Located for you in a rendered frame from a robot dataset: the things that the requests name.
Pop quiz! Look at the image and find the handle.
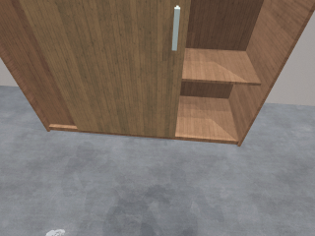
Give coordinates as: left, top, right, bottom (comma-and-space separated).
171, 5, 180, 51

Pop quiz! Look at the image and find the wardrobe door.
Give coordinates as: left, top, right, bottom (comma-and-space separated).
19, 0, 191, 138
0, 0, 76, 126

